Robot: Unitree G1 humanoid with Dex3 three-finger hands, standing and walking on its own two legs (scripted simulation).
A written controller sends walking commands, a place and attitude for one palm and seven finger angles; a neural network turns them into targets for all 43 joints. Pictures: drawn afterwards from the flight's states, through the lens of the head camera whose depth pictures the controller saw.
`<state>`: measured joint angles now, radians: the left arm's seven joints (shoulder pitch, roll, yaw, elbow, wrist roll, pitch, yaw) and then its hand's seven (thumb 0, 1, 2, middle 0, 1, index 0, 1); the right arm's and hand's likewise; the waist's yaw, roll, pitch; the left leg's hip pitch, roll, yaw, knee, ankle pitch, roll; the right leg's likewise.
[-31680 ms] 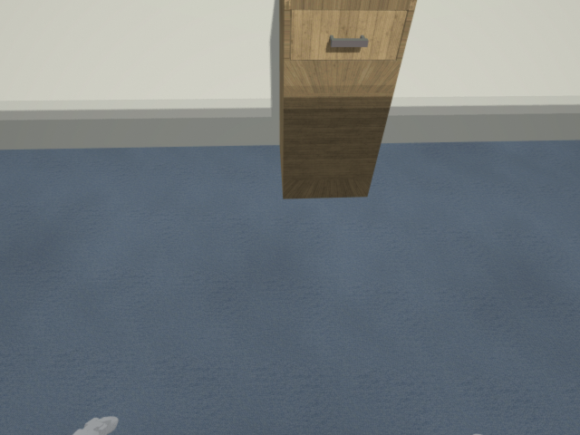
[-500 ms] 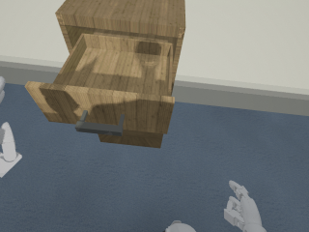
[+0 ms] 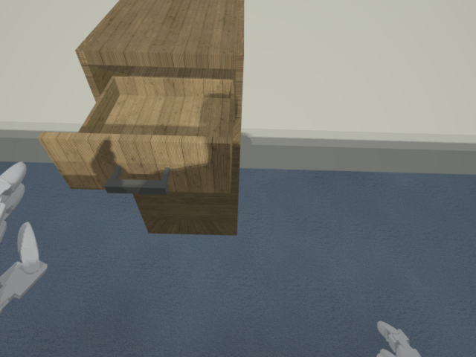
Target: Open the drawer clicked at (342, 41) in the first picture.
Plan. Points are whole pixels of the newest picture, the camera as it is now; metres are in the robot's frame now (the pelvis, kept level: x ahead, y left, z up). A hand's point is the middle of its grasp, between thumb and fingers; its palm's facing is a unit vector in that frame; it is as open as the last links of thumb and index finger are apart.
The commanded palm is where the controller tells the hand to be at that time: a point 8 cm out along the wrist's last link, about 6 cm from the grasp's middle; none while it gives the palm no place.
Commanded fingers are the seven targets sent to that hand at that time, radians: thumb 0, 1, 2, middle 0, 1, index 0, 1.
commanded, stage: stop stepping back and stand still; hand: left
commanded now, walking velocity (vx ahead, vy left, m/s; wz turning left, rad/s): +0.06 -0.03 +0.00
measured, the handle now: (139, 179) +0.46 +0.22 +0.01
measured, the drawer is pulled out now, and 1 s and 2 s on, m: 0.30 0.30 0.30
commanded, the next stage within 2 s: let the arm hang, fingers relaxed in 0.24 s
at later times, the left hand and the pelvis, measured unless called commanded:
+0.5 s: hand (107, 333) +0.18 +0.23 -0.07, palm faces +0.08 -0.92 -0.38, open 7.4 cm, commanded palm none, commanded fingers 0.00 0.90 0.90 -0.20 -0.30 -0.20 -0.30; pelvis +0.00 +0.01 -0.01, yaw -1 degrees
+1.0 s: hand out of the picture -0.03 +0.21 -0.17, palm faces +0.01 -0.97 -0.26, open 7.3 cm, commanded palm none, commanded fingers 0.00 0.90 0.90 -0.20 -0.30 -0.20 -0.30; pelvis -0.01 +0.01 +0.00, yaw -1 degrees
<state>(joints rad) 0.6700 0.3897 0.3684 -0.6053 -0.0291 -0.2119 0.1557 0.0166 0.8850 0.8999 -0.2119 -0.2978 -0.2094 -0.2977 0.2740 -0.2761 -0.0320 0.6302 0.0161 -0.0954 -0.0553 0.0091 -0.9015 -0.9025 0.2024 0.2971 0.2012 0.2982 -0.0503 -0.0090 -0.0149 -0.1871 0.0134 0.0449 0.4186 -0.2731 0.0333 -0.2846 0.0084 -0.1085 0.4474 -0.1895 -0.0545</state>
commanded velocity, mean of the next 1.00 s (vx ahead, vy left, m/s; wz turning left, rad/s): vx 0.02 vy -0.01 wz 0.00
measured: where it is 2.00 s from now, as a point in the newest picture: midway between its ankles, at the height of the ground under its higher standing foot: outside the picture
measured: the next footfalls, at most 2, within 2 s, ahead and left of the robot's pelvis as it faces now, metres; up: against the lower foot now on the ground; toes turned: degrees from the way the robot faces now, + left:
none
